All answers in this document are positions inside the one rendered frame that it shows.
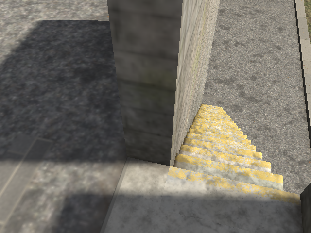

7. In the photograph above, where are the stairs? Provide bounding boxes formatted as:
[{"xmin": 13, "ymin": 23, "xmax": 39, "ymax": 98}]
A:
[{"xmin": 173, "ymin": 104, "xmax": 284, "ymax": 191}]

